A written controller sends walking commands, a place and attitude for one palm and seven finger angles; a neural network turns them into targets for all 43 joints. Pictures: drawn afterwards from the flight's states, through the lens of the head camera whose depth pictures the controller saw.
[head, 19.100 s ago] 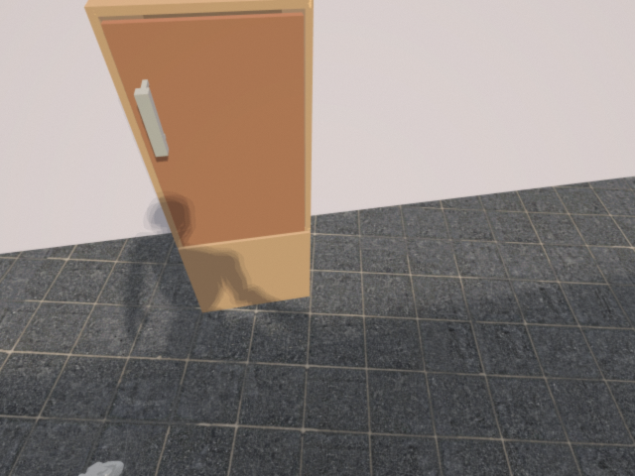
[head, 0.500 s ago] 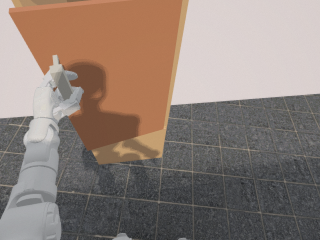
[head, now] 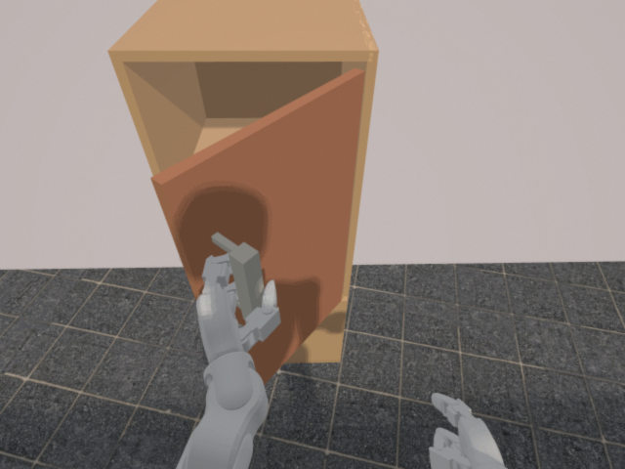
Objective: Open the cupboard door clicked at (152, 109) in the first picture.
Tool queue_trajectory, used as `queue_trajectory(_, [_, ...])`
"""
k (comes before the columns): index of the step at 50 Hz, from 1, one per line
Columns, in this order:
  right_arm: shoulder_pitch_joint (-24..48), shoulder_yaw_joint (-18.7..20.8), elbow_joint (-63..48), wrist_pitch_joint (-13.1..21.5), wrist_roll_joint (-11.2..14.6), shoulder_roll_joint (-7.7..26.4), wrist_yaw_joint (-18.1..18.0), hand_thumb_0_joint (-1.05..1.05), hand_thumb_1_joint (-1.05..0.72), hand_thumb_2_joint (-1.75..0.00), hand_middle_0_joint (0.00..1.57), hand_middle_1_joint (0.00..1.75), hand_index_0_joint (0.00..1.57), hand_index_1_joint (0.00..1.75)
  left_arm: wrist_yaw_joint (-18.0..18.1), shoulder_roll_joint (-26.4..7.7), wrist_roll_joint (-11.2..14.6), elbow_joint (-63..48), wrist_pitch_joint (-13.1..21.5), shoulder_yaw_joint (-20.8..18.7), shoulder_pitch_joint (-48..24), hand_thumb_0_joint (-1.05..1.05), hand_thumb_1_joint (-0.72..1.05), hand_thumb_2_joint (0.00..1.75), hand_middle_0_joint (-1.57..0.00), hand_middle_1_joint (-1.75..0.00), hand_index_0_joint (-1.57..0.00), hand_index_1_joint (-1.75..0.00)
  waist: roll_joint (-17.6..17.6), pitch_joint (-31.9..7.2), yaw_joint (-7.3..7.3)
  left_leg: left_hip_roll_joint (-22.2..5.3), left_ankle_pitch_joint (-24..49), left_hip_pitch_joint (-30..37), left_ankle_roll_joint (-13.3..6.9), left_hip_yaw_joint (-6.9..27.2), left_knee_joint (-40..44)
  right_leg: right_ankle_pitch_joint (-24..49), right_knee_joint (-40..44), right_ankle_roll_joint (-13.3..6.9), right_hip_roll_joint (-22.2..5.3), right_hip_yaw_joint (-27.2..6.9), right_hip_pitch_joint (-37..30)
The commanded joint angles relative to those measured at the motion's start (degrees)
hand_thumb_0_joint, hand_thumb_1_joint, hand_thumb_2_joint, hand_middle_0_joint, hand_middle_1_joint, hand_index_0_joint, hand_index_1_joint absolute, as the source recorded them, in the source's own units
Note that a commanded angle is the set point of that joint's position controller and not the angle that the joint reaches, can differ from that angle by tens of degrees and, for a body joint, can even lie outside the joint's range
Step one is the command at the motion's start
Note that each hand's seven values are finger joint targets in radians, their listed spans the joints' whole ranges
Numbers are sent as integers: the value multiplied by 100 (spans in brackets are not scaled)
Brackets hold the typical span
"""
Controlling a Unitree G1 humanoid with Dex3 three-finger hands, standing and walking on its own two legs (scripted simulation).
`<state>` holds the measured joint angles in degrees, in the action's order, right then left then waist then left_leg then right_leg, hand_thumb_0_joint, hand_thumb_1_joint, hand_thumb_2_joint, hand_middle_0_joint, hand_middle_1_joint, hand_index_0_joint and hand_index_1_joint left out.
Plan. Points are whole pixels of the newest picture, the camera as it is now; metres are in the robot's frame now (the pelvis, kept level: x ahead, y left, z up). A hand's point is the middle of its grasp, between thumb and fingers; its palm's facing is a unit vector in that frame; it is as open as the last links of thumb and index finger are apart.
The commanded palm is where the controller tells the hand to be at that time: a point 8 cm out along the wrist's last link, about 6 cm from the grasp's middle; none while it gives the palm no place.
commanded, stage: open thumb and fingers to let go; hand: left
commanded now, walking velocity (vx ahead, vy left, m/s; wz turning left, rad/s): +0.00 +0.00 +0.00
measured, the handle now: (238, 279) +0.34 +0.11 +0.08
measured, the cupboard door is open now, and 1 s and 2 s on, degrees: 50 48 53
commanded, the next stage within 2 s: slide the hand sideways off the handle in 0.88 s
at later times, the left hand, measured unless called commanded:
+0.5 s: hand (267, 308) +0.31 +0.07 +0.07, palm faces +0.41 -0.91 -0.01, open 11.1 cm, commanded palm +0.26 +0.11 +0.07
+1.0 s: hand (267, 310) +0.30 +0.06 +0.07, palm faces +0.35 -0.94 -0.01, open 15.4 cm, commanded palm +0.26 +0.10 +0.07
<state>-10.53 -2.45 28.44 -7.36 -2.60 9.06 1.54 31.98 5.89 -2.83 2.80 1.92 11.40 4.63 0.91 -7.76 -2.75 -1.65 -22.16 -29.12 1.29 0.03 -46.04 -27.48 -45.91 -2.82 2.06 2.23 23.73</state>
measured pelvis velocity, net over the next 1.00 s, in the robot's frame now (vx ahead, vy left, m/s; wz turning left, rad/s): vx -0.03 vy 0.01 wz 0.03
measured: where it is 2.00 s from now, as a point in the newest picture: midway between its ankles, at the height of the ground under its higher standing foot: outside the picture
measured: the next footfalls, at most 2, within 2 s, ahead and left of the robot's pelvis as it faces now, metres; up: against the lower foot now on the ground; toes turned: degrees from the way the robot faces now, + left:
none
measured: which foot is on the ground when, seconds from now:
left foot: down 0.00-1.00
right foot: down 0.00-1.00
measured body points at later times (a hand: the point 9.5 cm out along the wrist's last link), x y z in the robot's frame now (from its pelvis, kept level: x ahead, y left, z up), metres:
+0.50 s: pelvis -0.01 -0.02 -0.01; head +0.00 -0.04 +0.44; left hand +0.28 +0.11 +0.07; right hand +0.14 -0.24 -0.12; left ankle +0.01 +0.13 -0.70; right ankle -0.04 -0.09 -0.70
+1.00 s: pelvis -0.03 +0.01 -0.01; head -0.02 +0.00 +0.44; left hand +0.28 +0.11 +0.08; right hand +0.15 -0.20 -0.11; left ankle +0.01 +0.14 -0.70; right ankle -0.04 -0.09 -0.70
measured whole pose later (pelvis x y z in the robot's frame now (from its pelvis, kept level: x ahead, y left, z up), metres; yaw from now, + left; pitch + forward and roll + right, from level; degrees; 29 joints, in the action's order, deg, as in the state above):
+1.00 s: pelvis -0.03 +0.01 -0.01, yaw +2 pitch +6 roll +0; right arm -10.3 -0.5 34.2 -2.7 -2.9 9.7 1.1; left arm 35.9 7.2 -4.2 14.8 6.1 12.5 -7.0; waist 1.9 -6.5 -1.0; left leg -0.5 -21.3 -35.6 0.7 1.5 -50.6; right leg -27.6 -50.8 -2.4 0.9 3.8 29.6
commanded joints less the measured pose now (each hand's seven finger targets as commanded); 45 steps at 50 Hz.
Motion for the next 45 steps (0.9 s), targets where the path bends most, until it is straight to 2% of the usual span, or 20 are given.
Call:
queue_trajectory(1, [727,254,-648,250,-69,581,-84,0,-90,-90,20,30,20,30,349,239,-310,-1061,256,-198,-1245,0,90,90,-40,-135,-40,-135,-441,-447,164,229,1259,550,-190,-8,152,2375,1011,254,-342,-260,128])
queue_trajectory(2, [729,250,-580,292,-76,576,-87,0,-90,-90,20,30,20,30,375,326,-299,-944,271,-142,-1517,0,90,90,-40,-135,-40,-135,-479,-471,119,243,1184,520,-194,34,117,2324,1021,281,-382,-307,194])
queue_trajectory(3, [778,251,-486,354,-83,587,-78,0,-90,-90,20,30,20,30,404,592,-300,-821,294,120,-2069,0,90,90,-40,-135,-40,-135,-416,-417,-20,253,1102,491,-213,56,34,2205,1031,296,-414,-334,373])
queue_trajectory(5, [689,307,-375,430,-91,604,-122,0,-90,-90,20,30,20,30,404,314,-282,-640,390,-103,-2222,0,76,84,-39,-134,-39,-134,-756,-667,-6,268,1030,390,-212,110,7,2180,1036,346,-459,-440,263])
queue_trajectory(7, [650,331,-348,462,-76,607,-138,0,-90,-90,20,30,20,30,360,341,-253,-554,453,-100,-2274,0,62,78,-38,-132,-38,-132,-633,-957,58,291,1119,418,-216,91,19,2487,971,375,-505,-503,138])
queue_trajectory(10, [544,362,-321,482,-64,619,-166,0,-90,-90,20,30,20,30,231,119,-143,-446,561,-322,-2178,0,41,69,-36,-130,-36,-130,-897,-1132,150,301,1218,247,-208,115,48,2982,897,436,-553,-573,-171])
queue_trajectory(11, [518,388,-326,482,-54,622,-166,0,-90,-90,20,30,20,30,195,88,-157,-598,640,-333,-2161,0,34,66,-36,-129,-36,-129,-849,-1259,182,293,1344,297,-211,86,50,3262,836,443,-561,-582,-259])
queue_trajectory(13, [452,383,-339,491,-45,625,-146,0,-90,-90,20,30,20,30,123,263,-161,-524,679,-155,-2079,0,20,60,-35,-127,-35,-127,-686,-1152,141,291,1374,323,-208,77,51,3392,775,427,-551,-505,-194])
queue_trajectory(18, [412,404,-339,555,-43,656,-166,0,-90,-90,20,30,20,30,75,74,-63,-571,850,-348,-2175,0,-15,45,-32,-124,-32,-124,-896,-1168,148,286,1244,227,-216,88,43,3260,832,475,-576,-592,-200])
queue_trajectory(19, [429,405,-328,560,-42,656,-172,0,-90,-90,20,30,20,30,74,-1,-70,-512,873,-411,-2118,0,-22,42,-32,-123,-32,-123,-875,-1129,161,286,1217,211,-213,84,41,3198,854,470,-576,-620,-181])
queue_trajectory(23, [407,412,-345,606,-34,659,-157,0,-90,-90,20,30,20,30,62,86,-50,-572,952,-331,-2109,0,-50,30,-30,-120,-30,-120,-773,-1138,165,276,1192,258,-217,78,61,3005,837,443,-545,-563,-113])
queue_trajectory(25, [417,420,-346,619,-30,677,-166,0,-90,-90,20,30,20,30,55,-25,-34,-544,969,-407,-2039,0,-50,30,-30,-120,-30,-120,-903,-1074,162,277,1184,217,-225,87,51,2959,879,445,-544,-588,-135])
queue_trajectory(26, [440,415,-363,622,-30,674,-163,0,-90,-90,20,30,20,30,62,1,-51,-599,980,-377,-2061,0,-50,30,-29,-115,-29,-115,-737,-1094,185,281,1170,237,-224,60,65,2877,872,425,-541,-586,-99])
queue_trajectory(27, [445,414,-341,627,-27,654,-153,0,-90,-90,20,30,20,30,82,109,-94,-607,985,-265,-2163,0,-50,30,-28,-110,-28,-110,-665,-1074,137,269,1171,315,-225,56,55,2795,848,404,-517,-537,-2])
queue_trajectory(30, [409,426,-343,650,-30,670,-140,0,-90,-90,20,30,20,30,129,137,-141,-489,975,-247,-2102,0,-50,30,-26,-95,-26,-95,-724,-1030,142,247,1177,344,-233,74,63,2542,806,353,-439,-402,114])
queue_trajectory(31, [445,418,-374,647,-27,662,-132,0,-90,-90,20,30,20,30,148,210,-160,-504,965,-188,-2112,0,-50,30,-25,-90,-25,-90,-601,-1017,167,251,1151,367,-236,53,89,2394,779,321,-411,-344,175])
queue_trajectory(35, [446,431,-339,669,-45,671,-134,0,-90,-90,20,30,20,30,258,299,-265,-384,918,-85,-2460,0,-50,30,-22,-70,-22,-70,-631,-973,84,222,1103,406,-246,70,56,1980,740,255,-326,-220,392])
queue_trajectory(41, [530,431,-341,682,-41,646,-107,0,-90,-90,20,30,20,30,393,519,-319,-266,840,58,-2740,0,-50,30,-17,-40,-17,-40,-395,-1121,108,188,1160,527,-234,81,61,1615,598,141,-206,-43,577])
queue_trajectory(43, [557,404,-326,690,-35,631,-89,0,-90,-90,20,30,20,30,440,601,-302,-167,791,106,-2889,0,-50,30,-15,-30,-15,-30,-342,-1008,97,185,1082,502,-223,105,80,1450,600,120,-186,-3,655])
queue_trajectory(45, [570,408,-314,694,-53,630,-84,0,-90,-90,20,30,20,30,491,576,-312,-113,753,49,-2902,0,-50,30,-15,-30,-15,-30,-362,-1123,141,181,1115,497,-216,135,81,1404,537,87,-154,45,621])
